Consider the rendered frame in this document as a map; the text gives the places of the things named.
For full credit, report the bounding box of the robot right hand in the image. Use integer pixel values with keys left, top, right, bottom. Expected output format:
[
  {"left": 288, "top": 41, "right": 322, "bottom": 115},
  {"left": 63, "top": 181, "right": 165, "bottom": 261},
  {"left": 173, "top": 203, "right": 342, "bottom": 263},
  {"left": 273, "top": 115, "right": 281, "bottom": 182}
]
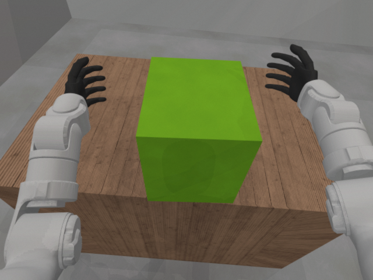
[{"left": 265, "top": 44, "right": 318, "bottom": 102}]

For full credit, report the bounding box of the right robot upper arm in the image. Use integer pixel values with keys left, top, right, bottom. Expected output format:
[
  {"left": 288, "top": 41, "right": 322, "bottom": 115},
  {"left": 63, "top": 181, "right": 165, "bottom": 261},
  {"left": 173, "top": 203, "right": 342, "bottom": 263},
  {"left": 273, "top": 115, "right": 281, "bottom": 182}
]
[{"left": 325, "top": 177, "right": 373, "bottom": 280}]

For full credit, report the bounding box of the carton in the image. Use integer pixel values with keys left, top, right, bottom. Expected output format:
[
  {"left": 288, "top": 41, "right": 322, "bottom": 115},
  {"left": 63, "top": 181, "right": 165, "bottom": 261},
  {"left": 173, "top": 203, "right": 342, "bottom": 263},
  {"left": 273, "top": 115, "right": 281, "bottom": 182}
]
[{"left": 136, "top": 57, "right": 262, "bottom": 203}]

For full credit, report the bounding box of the robot left hand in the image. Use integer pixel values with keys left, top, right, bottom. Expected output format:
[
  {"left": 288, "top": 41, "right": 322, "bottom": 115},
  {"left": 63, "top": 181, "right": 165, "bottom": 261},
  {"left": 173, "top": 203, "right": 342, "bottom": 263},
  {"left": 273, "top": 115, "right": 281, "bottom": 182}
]
[{"left": 64, "top": 57, "right": 107, "bottom": 107}]

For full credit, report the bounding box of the robot right forearm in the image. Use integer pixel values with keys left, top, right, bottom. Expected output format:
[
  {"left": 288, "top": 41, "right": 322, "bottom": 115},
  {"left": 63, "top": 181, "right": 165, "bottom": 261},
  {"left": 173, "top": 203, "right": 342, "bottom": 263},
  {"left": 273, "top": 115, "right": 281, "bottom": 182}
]
[{"left": 297, "top": 79, "right": 373, "bottom": 181}]

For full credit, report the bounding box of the robot left forearm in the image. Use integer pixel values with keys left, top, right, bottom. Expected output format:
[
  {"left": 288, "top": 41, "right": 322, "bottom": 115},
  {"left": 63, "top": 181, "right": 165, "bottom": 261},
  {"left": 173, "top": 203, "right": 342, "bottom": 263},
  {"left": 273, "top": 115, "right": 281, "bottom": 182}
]
[{"left": 4, "top": 93, "right": 91, "bottom": 265}]

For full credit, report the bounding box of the left robot upper arm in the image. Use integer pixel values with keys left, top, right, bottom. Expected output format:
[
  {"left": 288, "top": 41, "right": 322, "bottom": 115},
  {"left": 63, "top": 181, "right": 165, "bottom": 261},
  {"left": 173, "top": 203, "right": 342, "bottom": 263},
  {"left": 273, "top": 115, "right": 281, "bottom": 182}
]
[{"left": 0, "top": 212, "right": 82, "bottom": 280}]

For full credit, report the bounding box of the pedestal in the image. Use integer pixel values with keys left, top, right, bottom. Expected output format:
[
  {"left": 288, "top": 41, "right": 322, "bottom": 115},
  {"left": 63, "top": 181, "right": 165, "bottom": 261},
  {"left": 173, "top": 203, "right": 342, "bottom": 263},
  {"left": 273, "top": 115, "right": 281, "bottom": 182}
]
[{"left": 0, "top": 54, "right": 344, "bottom": 269}]

